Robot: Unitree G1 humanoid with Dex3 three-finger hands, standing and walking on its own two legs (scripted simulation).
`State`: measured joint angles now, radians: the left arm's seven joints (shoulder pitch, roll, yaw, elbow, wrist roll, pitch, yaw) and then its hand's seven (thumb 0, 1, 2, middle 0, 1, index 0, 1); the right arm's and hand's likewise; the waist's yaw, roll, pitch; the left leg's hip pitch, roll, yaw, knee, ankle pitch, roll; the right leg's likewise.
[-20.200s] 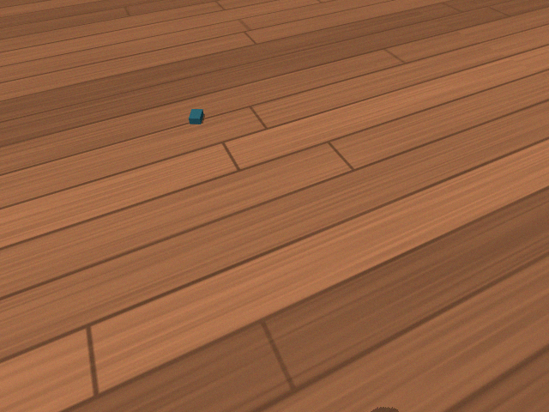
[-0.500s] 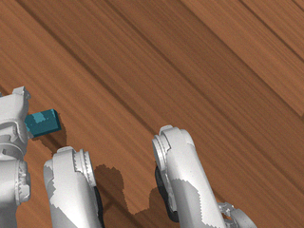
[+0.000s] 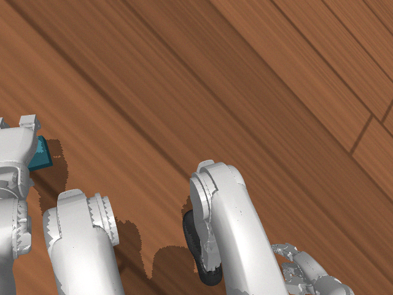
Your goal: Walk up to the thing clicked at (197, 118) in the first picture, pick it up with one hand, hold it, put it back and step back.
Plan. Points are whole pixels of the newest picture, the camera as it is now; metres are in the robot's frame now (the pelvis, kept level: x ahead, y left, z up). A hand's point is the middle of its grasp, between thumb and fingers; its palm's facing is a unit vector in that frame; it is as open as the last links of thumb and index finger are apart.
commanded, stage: rest palm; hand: left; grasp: from above
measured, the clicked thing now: (23, 156) +0.44 +0.28 -0.29
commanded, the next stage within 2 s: close in 0.46 s
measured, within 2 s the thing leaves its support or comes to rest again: neither
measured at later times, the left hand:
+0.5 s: hand (20, 163) +0.41 +0.28 -0.26, palm faces -0.48 -0.16 -0.86, open 12.9 cm
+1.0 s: hand (23, 158) +0.43 +0.28 -0.27, palm faces -0.45 -0.14 -0.88, open 11.5 cm
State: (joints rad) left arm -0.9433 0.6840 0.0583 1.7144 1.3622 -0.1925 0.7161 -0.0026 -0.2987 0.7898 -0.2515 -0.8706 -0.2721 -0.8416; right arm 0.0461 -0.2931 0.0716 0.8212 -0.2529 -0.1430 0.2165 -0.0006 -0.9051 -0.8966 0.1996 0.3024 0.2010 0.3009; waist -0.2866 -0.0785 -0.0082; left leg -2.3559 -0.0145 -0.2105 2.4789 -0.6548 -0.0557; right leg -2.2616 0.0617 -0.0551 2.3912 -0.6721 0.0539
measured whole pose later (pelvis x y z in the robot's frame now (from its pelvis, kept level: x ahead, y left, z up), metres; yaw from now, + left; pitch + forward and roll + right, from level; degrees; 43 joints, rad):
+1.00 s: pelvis +0.01 +0.01 -0.01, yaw -5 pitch +27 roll -13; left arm -0.96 0.82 0.12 1.78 1.24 -0.16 0.75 0.00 -0.09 0.65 -0.38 -0.78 -0.41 -0.73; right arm 0.05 -0.33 0.18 0.81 -0.29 -0.31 0.36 0.00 -0.90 -0.90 0.20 0.30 0.20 0.30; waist -0.32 -0.12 0.13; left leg -2.35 0.00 -0.28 2.58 -0.73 -0.04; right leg -2.23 0.10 -0.11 2.42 -0.70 0.08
